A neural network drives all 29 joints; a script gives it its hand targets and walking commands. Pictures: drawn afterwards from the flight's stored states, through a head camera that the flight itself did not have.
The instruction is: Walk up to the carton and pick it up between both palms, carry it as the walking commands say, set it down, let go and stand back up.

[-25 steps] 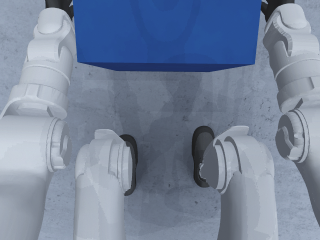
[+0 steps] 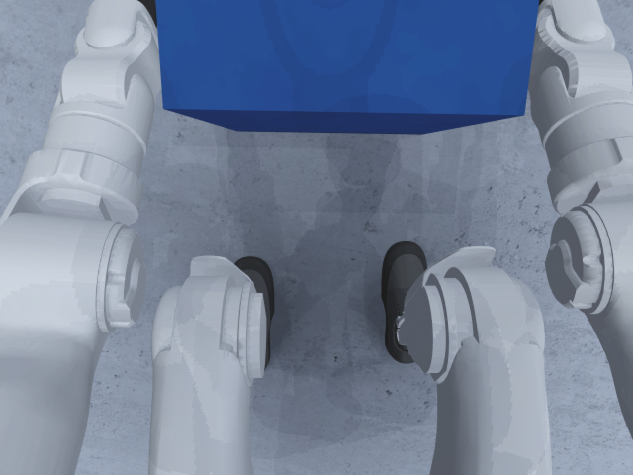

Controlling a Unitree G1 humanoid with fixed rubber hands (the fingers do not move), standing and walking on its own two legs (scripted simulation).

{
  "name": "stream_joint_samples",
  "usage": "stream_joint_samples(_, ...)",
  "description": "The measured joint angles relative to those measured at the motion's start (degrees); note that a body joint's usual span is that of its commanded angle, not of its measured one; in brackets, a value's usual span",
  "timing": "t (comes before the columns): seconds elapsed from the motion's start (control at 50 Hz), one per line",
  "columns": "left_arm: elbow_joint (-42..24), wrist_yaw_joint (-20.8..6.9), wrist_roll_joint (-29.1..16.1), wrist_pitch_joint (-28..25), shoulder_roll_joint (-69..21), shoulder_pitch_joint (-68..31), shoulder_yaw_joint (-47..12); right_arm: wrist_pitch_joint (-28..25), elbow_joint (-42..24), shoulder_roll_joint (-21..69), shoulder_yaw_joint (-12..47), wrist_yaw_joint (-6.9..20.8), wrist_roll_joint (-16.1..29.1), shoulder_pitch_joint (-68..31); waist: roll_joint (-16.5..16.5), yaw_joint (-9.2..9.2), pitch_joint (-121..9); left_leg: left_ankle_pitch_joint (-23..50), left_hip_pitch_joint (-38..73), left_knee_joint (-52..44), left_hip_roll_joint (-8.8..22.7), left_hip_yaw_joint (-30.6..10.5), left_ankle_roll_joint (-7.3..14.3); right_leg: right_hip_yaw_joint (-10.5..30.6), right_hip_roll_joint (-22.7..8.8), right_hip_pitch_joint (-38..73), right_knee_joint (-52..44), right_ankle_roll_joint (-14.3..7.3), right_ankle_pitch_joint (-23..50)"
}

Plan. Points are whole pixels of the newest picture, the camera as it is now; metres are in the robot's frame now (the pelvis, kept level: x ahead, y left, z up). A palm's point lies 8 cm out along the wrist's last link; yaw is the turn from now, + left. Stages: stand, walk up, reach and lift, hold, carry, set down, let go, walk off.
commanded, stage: reach and lift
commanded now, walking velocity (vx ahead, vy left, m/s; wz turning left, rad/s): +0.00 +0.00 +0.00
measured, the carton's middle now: (337, 48) +0.53 -0.03 -0.24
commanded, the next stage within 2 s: none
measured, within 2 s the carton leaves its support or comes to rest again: leaves its support in 0.54 s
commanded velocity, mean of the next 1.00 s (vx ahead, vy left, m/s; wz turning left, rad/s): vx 0.00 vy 0.00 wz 0.00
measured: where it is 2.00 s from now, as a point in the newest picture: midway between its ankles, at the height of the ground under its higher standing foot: (327, 328)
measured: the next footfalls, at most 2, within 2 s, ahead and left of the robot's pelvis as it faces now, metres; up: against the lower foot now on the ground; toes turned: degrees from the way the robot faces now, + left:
none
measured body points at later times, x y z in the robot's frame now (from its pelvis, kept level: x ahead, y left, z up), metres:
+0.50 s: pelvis +0.01 +0.00 -0.01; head +0.37 -0.02 +0.25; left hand +0.57 +0.15 -0.17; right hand +0.56 -0.22 -0.17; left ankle +0.11 +0.12 -0.35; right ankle +0.13 -0.13 -0.35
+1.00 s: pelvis +0.01 -0.01 +0.03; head +0.35 -0.03 +0.32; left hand +0.57 +0.15 -0.09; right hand +0.56 -0.23 -0.09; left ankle +0.11 +0.12 -0.35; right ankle +0.13 -0.14 -0.35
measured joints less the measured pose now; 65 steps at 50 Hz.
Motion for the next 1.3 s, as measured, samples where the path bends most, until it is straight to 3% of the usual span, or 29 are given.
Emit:
stream_joint_samples(0.14,-0.42,-1.02,3.61,2.91,-1.03,-0.24,4.96,2.90,-0.33,0.10,-1.80,0.38,-1.51,-0.44,0.11,0.02,-1.54,0.17,-1.69,1.04,-0.49,-0.15,-0.32,0.37,0.74,-1.73,1.12,0.32,0.14)
stream_joint_samples(0.38,-7.83,-1.76,8.87,6.96,-3.56,3.68,11.89,7.21,-7.63,2.03,-8.21,1.18,-6.77,3.25,-0.42,-0.17,-2.05,-0.50,-1.90,2.26,-0.46,0.06,-0.63,0.78,1.41,-2.42,2.70,0.27,-0.35)
stream_joint_samples(0.66,-16.04,-1.24,9.55,10.34,-4.86,9.26,11.90,11.64,-15.96,3.57,-9.72,1.10,-8.01,7.93,-1.09,-0.67,-7.76,-1.10,-2.49,0.52,-0.29,-0.56,-1.08,0.66,2.73,-3.33,0.76,0.41,-0.42)
stream_joint_samples(0.9,-17.90,-4.68,15.42,14.10,-7.10,10.65,17.79,15.58,-17.87,5.89,-14.27,3.72,-13.75,9.11,-0.94,-0.15,-14.36,-0.10,-1.36,-4.69,-0.44,-0.53,-1.09,1.18,3.55,-2.38,-4.20,0.50,0.55)
stream_joint_samples(1.3,-24.50,-5.95,18.34,17.89,-9.99,14.98,20.45,19.24,-25.15,8.84,-18.48,5.67,-17.38,14.35,-0.93,0.23,-19.21,0.16,2.41,-11.52,-1.04,-1.34,-1.04,1.45,4.37,1.83,-11.20,0.95,0.51)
